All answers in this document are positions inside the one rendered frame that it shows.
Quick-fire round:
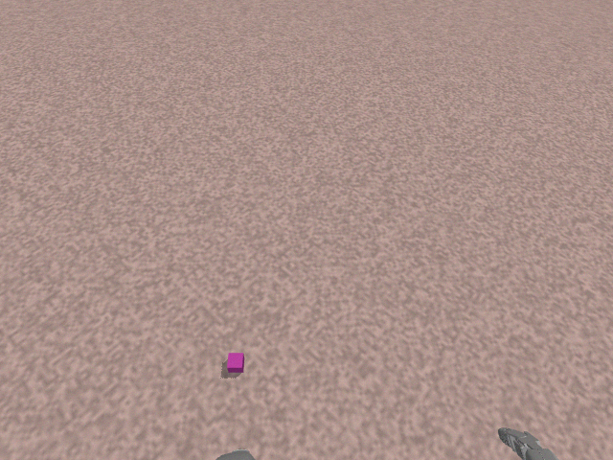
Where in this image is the right robot hand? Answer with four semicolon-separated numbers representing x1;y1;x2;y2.
498;427;558;460

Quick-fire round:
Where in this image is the cube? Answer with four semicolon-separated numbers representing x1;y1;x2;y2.
227;353;244;373

